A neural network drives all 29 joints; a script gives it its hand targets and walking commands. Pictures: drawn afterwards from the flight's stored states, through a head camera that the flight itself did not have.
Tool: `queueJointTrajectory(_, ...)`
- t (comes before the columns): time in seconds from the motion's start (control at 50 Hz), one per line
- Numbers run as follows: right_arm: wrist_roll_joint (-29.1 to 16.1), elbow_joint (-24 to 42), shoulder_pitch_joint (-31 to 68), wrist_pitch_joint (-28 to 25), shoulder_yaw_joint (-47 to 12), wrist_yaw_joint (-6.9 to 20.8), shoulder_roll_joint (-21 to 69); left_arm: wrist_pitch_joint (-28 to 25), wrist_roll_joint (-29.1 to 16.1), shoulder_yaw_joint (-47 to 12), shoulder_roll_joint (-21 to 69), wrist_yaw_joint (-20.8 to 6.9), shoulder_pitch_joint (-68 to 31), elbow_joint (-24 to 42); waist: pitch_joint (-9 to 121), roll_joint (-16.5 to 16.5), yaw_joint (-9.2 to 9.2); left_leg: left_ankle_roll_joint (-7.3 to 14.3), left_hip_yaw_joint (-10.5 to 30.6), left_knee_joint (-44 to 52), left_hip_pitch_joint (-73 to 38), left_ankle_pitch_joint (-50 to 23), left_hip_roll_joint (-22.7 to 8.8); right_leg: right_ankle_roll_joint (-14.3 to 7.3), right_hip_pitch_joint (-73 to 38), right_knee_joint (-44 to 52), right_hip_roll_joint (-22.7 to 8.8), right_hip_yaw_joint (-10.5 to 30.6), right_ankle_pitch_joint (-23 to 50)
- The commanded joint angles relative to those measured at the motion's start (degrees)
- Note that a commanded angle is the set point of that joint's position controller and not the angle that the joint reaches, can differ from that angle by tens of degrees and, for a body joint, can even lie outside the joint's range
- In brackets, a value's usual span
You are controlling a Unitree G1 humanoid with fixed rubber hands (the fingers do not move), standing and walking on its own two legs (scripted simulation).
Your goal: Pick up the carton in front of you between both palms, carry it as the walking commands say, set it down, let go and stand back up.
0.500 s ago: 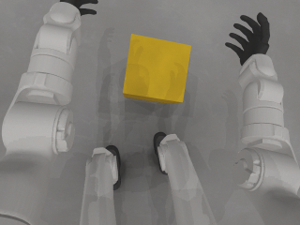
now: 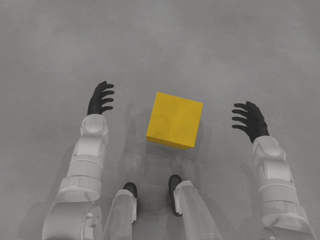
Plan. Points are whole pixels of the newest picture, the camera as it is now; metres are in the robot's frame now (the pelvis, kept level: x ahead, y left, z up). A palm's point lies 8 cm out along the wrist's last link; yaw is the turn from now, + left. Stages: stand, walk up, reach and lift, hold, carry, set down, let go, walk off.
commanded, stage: let go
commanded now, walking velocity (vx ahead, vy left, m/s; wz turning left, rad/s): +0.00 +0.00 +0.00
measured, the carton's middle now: (171, 123) +0.45 -0.12 -0.58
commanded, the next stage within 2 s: stand in 1.10 s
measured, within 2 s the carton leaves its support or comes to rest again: neither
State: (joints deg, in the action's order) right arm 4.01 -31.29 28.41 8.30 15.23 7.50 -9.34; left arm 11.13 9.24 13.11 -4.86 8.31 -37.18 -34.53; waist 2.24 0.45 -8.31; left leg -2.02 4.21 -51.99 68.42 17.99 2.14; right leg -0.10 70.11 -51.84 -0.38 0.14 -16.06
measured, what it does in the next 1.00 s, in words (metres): rises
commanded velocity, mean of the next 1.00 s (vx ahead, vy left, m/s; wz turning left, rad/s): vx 0.00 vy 0.00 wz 0.00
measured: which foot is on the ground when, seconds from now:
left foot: down 0.00-1.00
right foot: down 0.00-1.00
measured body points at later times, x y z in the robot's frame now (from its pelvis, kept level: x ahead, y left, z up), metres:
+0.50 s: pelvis +0.07 +0.01 +0.07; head +0.15 +0.02 +0.51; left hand +0.32 +0.20 -0.03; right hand +0.23 -0.23 +0.00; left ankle +0.04 +0.13 -0.67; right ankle +0.05 -0.12 -0.66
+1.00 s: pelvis +0.06 +0.02 +0.07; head +0.07 +0.01 +0.52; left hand +0.24 +0.24 +0.00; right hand +0.23 -0.24 +0.01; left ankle +0.04 +0.13 -0.67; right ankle +0.06 -0.12 -0.67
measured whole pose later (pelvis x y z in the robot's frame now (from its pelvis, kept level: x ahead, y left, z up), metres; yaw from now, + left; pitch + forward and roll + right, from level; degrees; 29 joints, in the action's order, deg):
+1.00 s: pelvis +0.06 +0.02 +0.07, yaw -4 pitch -4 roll +0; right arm 1.6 -21.5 -11.5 11.4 2.2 1.8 -13.3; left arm 4.9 -0.7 1.4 -12.1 -1.9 13.4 -26.4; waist -4.2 0.2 0.0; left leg 0.0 1.2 -26.3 4.8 17.4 0.6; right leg 0.9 7.9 -27.0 0.3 3.1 -15.1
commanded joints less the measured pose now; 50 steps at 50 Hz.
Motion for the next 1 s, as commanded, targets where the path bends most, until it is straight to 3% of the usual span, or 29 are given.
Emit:
queueJointTrajectory(0.0,-1.03,6.32,-2.48,-2.4,-2.46,0.74,-7.42,-3.06,-1.14,-1.46,-2.61,0.59,-4.58,9.17,38.21,2.01,-2.07,-0.49,-4.58,8.56,-21.45,-1.74,3.7,1.52,-38.05,6.32,3.0,-1.88,16.3)
queueJointTrajectory(0.08,-2.84,6.84,-11.26,-4.56,-6.34,0.33,-6.86,-5.72,-2.79,-2.93,-3.68,-0.54,5.63,7.38,31.74,-0.83,-0.77,0.21,-4.73,11.51,-22.6,-1.52,3.29,2.14,-44.72,9.7,2.24,-0.34,17.25)
queueJointTrajectory(0.18,-5.02,10.21,-21.61,-6.65,-9.97,-0.99,-6.3,-8.61,-3.82,-3.92,-5.53,-2.07,17.05,6.25,27.55,-3.13,0.82,1.09,-4.64,15.09,-26.94,-4.3,3.15,2.87,-54.38,12.83,1.39,1.57,24.37)
queueJointTrajectory(0.3,-5.98,13.79,-33.51,-7.81,-12.46,-2.5,-5.93,-10.95,-4.53,-5.34,-7.23,-3.87,28.58,7.45,21.2,-3.19,2.39,1.61,-4.28,20.29,-36.47,-9.58,2.83,3.38,-60.51,17.2,1.5,2.32,31.59)
queueJointTrajectory(0.46,-6.11,13.32,-38.33,-7.8,-12.59,-2.87,-7.36,-11.34,-5.97,-7.54,-8.46,-6.4,39.41,9.86,10.4,2.42,5.57,0.39,-3.01,26.65,-53.09,-18.3,0.82,2.25,-60.38,24.58,3.58,0.48,24.3)
queueJointTrajectory(0.6,-4.5,10.85,-40.65,-6.59,-10.79,-3.04,-8.26,-9.7,-8.36,-9.58,-9.92,-9.37,47.09,13.18,4.84,2.77,7.21,-0.37,-2.27,30.23,-61.61,-25.7,-0.58,1.7,-61.97,28.17,4.68,-0.21,20.9)
queueJointTrajectory(0.78,-2.48,11.38,-39.95,-3.47,-9.66,-3.12,-8.66,-6.42,-9.69,-10.67,-11.19,-12.04,47.65,15.92,-2.37,-0.2,7.43,0.15,-2.71,32.17,-61.47,-18.98,-0.77,1.35,-65.04,29.23,4.61,-0.75,14.6)
queueJointTrajectory(0.8,-2.04,15.83,-36.9,-0.76,-9.4,-4.57,-11.16,-8.15,-10.71,-10.46,-11.29,-10.94,49.93,12.41,0.3,-0.36,7.18,0.3,-2.13,30.3,-64.63,-23.71,-1.18,1.84,-63.59,27.62,6.03,-1.49,12.17)
queueJointTrajectory(0.82,-1.99,14.48,-38.52,0.1,-9.96,-5.11,-10.83,-8.35,-10.46,-10.56,-11.1,-10.35,49.34,13.42,-0.71,0.68,7.91,-0.05,-2.11,29.9,-63.99,-24.21,-1.07,1.49,-63.0,27.52,5.91,-1.45,11.48)
queueJointTrajectory(0.98,-2.39,15.46,-37.53,3.25,-11.46,-6.11,-9.58,-6.58,-9.64,-9.89,-12.53,-10.17,48.26,13.41,-4.65,0.93,8.11,0.55,-3.82,30.29,-61.15,-15.87,-0.12,1.29,-63.53,27.6,5.04,-0.6,9.48)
